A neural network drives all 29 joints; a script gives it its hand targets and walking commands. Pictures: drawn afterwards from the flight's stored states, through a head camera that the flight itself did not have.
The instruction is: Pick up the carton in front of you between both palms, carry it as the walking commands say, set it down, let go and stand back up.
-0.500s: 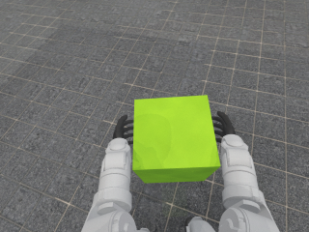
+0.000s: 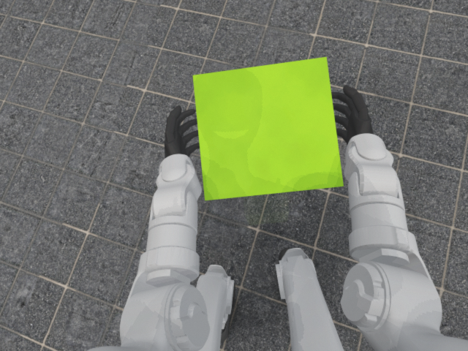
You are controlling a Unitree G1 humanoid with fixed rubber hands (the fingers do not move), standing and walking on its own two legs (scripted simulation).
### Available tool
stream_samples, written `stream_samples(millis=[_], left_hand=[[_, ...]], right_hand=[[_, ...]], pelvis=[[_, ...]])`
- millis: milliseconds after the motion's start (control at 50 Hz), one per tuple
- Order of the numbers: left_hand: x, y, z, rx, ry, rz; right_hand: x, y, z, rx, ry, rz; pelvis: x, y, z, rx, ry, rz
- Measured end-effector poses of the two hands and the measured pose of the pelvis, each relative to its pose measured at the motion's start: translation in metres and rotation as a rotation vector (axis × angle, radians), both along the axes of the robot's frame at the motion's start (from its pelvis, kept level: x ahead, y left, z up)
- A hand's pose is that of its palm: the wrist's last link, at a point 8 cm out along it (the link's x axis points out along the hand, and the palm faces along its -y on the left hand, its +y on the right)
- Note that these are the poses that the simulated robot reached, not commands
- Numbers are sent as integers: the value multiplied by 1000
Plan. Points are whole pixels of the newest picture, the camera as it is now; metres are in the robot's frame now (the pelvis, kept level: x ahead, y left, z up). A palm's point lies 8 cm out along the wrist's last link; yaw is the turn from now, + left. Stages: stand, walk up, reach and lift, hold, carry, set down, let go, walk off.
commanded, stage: set down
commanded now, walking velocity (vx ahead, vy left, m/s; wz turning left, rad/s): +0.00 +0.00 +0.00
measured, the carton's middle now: (263, 142) +0.48 -0.06 -0.16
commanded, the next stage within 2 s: none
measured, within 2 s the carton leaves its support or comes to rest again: rests again in 1.36 s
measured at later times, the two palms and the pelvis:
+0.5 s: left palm (208, 154) +0.48 +0.06 -0.23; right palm (341, 143) +0.48 -0.23 -0.24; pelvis -0.02 -0.01 -0.13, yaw +4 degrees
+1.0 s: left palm (223, 158) +0.51 +0.05 -0.38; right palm (333, 148) +0.51 -0.25 -0.38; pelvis -0.03 -0.01 -0.21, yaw +7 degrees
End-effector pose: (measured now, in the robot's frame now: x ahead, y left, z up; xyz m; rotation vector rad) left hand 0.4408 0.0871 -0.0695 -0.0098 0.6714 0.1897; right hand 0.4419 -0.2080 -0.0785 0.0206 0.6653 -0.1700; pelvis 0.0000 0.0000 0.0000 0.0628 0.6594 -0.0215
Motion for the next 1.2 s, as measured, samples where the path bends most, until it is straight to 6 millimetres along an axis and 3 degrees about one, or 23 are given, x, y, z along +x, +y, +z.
stream_samples(millis=[400, 900, 1060, 1200], left_hand=[[37, -20, -126, 23, 17, -23], [71, -37, -285, 9, 61, -57], [75, -35, -318, -4, 98, -82], [78, -32, -329, -13, 91, -103]], right_hand=[[31, -20, -133, -24, 27, 15], [63, -39, -281, -64, 86, 28], [69, -40, -311, -65, 127, 56], [71, -40, -319, -50, 122, 54]], pelvis=[[-20, -13, -104, 51, 129, 10], [-35, -5, -199, 47, 90, 59], [-31, -11, -212, 34, 47, 95], [-31, -10, -222, 18, 24, 118]])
